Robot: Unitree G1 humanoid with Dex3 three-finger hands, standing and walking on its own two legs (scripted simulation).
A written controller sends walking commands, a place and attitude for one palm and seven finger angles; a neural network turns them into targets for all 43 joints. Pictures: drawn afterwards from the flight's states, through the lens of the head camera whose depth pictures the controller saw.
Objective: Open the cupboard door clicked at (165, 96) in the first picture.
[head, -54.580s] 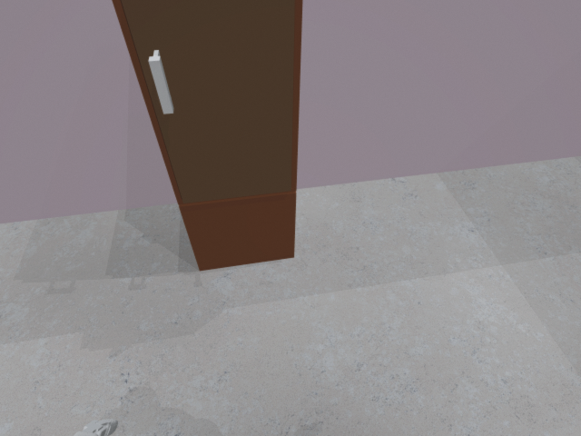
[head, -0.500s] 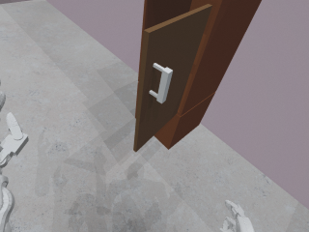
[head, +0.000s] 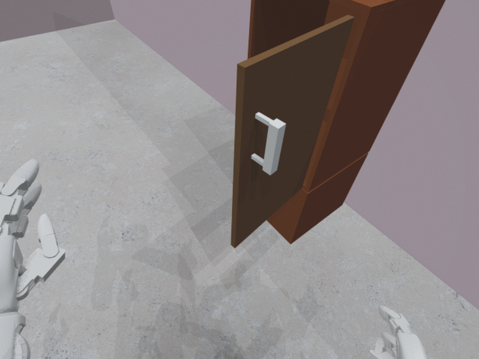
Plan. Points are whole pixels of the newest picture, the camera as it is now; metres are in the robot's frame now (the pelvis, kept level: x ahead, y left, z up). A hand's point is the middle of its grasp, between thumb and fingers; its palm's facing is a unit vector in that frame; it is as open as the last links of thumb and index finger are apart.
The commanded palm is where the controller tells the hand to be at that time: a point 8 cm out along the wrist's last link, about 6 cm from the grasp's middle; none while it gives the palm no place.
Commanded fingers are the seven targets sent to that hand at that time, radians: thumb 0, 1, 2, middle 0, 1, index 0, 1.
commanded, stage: stop stepping back and stand still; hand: left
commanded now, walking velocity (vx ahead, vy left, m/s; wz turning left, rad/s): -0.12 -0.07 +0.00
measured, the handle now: (265, 143) +0.51 -0.01 +0.08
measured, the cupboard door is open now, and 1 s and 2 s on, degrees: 98 98 98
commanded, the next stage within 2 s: let the arm hang, fingers relaxed in 0.76 s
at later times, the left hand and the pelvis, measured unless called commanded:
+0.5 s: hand (16, 258) +0.19 +0.28 +0.16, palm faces +0.36 -0.81 -0.46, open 7.4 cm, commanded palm +0.13 +0.33 +0.18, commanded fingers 0.00 0.90 0.90 -0.20 -0.30 -0.20 -0.30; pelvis -0.02 +0.03 +0.01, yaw -1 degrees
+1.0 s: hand (61, 323) +0.17 +0.30 -0.02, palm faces +0.10 -0.88 -0.47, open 7.4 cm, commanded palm none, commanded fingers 0.00 0.90 0.90 -0.20 -0.30 -0.20 -0.30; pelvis -0.03 +0.04 +0.00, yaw +1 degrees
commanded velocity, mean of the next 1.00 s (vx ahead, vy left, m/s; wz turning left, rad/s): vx -0.02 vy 0.00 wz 0.00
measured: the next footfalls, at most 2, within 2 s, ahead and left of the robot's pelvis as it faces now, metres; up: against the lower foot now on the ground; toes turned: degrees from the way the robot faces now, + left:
none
